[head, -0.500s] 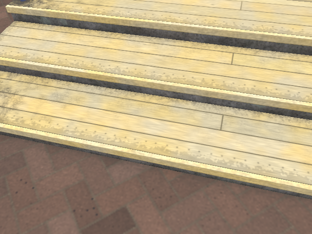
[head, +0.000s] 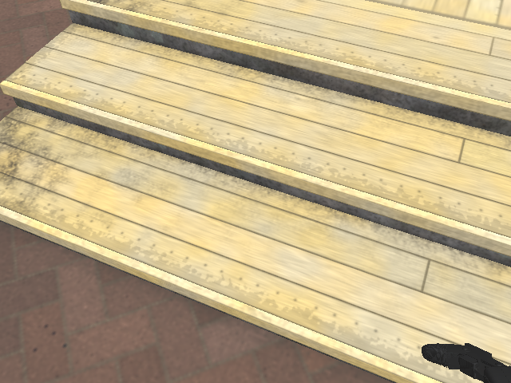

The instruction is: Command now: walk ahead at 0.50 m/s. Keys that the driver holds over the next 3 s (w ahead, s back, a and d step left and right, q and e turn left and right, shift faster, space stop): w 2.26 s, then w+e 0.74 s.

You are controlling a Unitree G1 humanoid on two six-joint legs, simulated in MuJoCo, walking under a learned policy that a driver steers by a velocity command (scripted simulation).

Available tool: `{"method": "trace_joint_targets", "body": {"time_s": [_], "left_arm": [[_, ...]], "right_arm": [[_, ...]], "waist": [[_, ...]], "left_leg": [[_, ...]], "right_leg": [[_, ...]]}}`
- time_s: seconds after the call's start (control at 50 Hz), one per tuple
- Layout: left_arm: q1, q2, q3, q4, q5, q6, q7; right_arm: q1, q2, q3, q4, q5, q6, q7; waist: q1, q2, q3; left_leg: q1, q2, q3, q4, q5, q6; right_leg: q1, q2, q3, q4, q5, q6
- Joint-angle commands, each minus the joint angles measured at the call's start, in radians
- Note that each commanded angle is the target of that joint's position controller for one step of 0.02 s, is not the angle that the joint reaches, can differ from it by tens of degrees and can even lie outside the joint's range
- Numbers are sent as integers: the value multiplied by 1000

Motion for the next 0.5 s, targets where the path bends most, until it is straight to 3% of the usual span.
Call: {"method": "trace_joint_targets", "body": {"time_s": [0.02, 0.04, 0.06, 0.08, 0.1, 0.12, 0.14, 0.18, 0.26, 0.34, 0.42, 0.44, 0.46, 0.48, 0.5], "left_arm": [[-50, 148, 17, -73, 18, -5, 4], [68, 18, -22, -77, 19, -27, -9], [27, 93, -5, -59, 4, -56, -18], [-73, 162, 16, -94, -26, -71, -23], [-128, 154, 16, -105, -30, -74, -18], [-156, 138, 21, -109, -17, -69, -10], [-137, 118, 24, -105, -8, -55, -3], [-111, 70, 18, -102, -1, -30, 1], [-234, 78, 20, -156, 16, -17, 3], [-315, 50, 6, -165, 5, -11, -8], [-453, 57, -4, -219, 2, -21, -26], [-479, 49, -10, -247, 5, -23, -31], [-504, 40, -16, -266, 5, -23, -30], [-499, 56, -12, -273, -2, -30, -32], [-429, 67, -2, -257, -3, -35, -33]], "right_arm": [[374, -235, -84, 45, -13, -10, -18], [457, -300, -99, 70, -19, 1, -19], [446, -215, -72, 65, -16, 6, -20], [349, -182, -59, 53, -12, 4, -24], [267, -161, -51, 37, -12, 2, -23], [215, -137, -44, 32, -19, -2, -19], [189, -114, -36, 33, -26, -7, -16], [189, -114, -36, 49, -25, -13, -11], [250, -163, -48, 80, -20, -13, -32], [314, -155, -41, 106, -21, 7, -45], [387, -173, -43, 139, -13, 26, -54], [405, -195, -49, 156, -2, 38, -57], [445, -199, -52, 168, 6, 57, -59], [453, -185, -47, 173, 5, 69, -61], [438, -180, -41, 170, 2, 79, -61]], "waist": [[-243, -52, -246], [-191, 214, -400], [-213, 169, -403], [-191, 128, -236], [-157, 50, -142], [-125, 7, -77], [-88, 24, -57], [-59, 49, -43], [-75, 29, -3], [-106, 49, 12], [-148, 29, 61], [-142, 52, 69], [-153, 51, 64], [-141, 42, 71], [-91, 47, 24]], "left_leg": [[614, 106, -127, 45, 46, 110], [980, 352, -597, -39, -149, 269], [958, 364, -736, -141, -208, 261], [804, 330, -574, -170, -193, 210], [636, 291, -446, -207, -118, 185], [496, 256, -363, -247, -47, 172], [408, 223, -299, -283, -14, 158], [320, 199, -233, -326, 32, 167], [316, 184, -153, -367, 79, 172], [329, 168, -103, -367, 14, 146], [495, 221, -129, -328, 13, 134], [544, 258, -152, -319, 31, 127], [609, 272, -175, -304, 12, 135], [632, 266, -167, -265, 63, 123], [619, 227, -126, -156, 324, 98]], "right_leg": [[-274, -175, 37, 538, 817, -81], [-689, 15, 10, 920, 158, -12], [-794, 5, 156, 1055, -148, -30], [-862, -53, 144, 1083, -79, -46], [-833, -107, 112, 1041, 16, -46], [-793, -137, 97, 980, 75, -39], [-727, -164, 105, 936, 111, -35], [-673, -174, 94, 881, 137, -21], [-759, -181, 80, 677, 306, 17], [-708, -139, 33, 537, 414, 24], [-800, -127, 25, 431, 359, -2], [-816, -128, 39, 396, 271, -12], [-841, -95, -12, 390, 136, -12], [-813, -84, -22, 342, 100, -27], [-655, -30, -78, 256, 136, -44]]}}
Next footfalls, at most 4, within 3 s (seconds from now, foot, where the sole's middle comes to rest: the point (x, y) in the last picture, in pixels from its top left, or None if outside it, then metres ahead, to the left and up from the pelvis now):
0.54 right None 0.41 -0.14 -0.76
1.00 left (260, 264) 0.73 0.09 -0.65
1.60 right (368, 156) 1.04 -0.19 -0.54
2.24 left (283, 31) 1.47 0.08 -0.43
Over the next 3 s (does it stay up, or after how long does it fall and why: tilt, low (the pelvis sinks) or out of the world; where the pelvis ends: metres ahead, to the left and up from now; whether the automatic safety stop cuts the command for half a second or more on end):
stays up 1.67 -0.10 0.34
